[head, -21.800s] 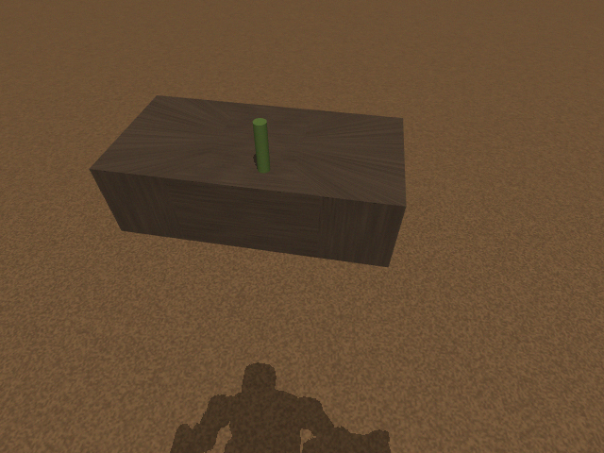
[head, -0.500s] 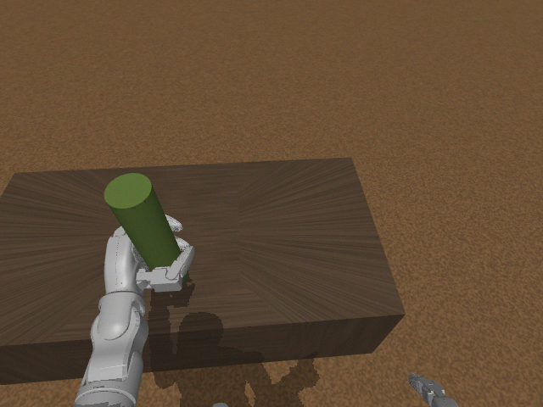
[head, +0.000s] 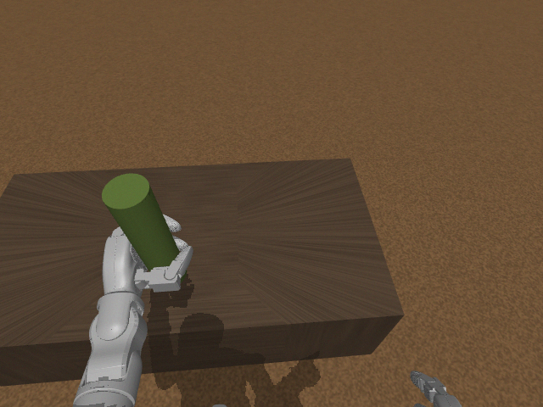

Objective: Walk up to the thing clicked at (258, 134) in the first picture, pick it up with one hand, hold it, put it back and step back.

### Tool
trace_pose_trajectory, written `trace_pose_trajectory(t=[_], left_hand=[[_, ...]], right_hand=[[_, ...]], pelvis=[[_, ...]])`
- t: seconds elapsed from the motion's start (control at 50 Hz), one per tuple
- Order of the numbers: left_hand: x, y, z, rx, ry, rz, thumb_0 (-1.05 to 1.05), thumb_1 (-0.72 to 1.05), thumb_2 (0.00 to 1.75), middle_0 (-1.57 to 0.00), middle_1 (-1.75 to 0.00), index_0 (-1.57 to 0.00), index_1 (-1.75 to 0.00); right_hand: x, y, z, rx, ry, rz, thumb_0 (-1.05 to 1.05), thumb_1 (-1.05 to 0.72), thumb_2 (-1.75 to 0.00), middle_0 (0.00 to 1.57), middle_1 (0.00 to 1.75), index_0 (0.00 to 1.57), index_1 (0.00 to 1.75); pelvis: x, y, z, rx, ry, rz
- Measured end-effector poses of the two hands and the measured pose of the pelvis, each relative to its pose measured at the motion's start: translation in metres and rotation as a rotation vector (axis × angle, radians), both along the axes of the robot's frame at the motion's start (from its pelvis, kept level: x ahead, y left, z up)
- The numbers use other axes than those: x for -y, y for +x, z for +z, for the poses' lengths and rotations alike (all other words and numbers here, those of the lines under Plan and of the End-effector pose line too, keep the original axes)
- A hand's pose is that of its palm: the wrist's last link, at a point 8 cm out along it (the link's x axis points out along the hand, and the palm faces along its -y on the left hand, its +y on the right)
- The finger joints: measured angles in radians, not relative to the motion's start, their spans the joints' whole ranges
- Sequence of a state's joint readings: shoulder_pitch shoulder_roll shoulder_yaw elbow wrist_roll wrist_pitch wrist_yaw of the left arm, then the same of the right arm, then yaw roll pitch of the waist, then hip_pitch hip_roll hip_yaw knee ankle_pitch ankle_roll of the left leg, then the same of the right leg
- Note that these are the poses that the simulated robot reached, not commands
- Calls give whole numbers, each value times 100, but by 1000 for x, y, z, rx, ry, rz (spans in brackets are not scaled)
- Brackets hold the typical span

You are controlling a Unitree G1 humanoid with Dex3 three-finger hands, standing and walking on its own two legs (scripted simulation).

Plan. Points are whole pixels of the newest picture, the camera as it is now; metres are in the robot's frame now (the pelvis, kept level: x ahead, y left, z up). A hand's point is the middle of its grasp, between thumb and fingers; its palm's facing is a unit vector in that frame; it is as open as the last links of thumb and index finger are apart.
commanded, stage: hold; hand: left
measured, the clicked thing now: (152, 239) +0.33 +0.18 +0.10
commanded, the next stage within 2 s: crouch in 0.44 s
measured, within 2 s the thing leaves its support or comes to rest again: neither
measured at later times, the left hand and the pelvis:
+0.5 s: hand (168, 254) +0.33 +0.17 +0.05, palm faces +0.15 -0.99 +0.02, open 7.0 cm; pelvis +0.00 +0.00 +0.00, yaw +0 degrees
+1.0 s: hand (174, 261) +0.37 +0.19 -0.04, palm faces +0.15 -0.99 +0.01, open 6.9 cm; pelvis -0.02 +0.00 -0.05, yaw -1 degrees
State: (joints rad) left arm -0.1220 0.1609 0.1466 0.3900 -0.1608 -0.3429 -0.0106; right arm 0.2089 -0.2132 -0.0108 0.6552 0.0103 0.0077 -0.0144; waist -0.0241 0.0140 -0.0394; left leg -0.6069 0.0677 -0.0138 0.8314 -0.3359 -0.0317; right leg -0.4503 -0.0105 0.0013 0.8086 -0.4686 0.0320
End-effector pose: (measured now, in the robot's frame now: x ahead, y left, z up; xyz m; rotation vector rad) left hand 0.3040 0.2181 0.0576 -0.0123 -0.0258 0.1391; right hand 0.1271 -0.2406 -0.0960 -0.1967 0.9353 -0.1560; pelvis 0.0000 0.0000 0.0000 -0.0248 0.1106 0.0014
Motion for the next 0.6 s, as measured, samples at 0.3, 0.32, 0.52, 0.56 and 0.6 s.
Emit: trace_pose_trajectory(t=[0.3,0.32,0.52,0.56,0.6], left_hand=[[0,0,-3,-9,1,1,-1,-7,117,-86,-122,-88,-122],[0,0,-1,-5,2,-2,-1,-7,117,-86,-122,-88,-122],[-1,1,-6,-26,-3,9,-1,-7,118,-86,-121,-88,-121],[0,0,-6,-26,2,4,-1,-7,118,-86,-122,-88,-121],[0,-1,-4,-17,2,6,-1,-7,117,-86,-121,-88,-121]], right_hand=[[2,-7,-3,-25,6,-4,1,-92,-91,20,30,20,30],[2,-7,-3,-25,7,-5,1,-92,-91,20,30,20,30],[2,-3,-1,-12,6,-6,1,-92,-91,20,30,20,30],[2,-3,-1,-12,4,-4,1,-92,-91,20,30,20,30],[2,-2,-1,-12,2,0,1,-91,-91,20,30,20,30]], pelvis=[[1,1,0,-5,1,-1],[1,1,0,-4,1,-1],[2,-1,0,-5,3,-1],[2,-1,0,-4,3,-1],[2,0,0,-4,2,0]])
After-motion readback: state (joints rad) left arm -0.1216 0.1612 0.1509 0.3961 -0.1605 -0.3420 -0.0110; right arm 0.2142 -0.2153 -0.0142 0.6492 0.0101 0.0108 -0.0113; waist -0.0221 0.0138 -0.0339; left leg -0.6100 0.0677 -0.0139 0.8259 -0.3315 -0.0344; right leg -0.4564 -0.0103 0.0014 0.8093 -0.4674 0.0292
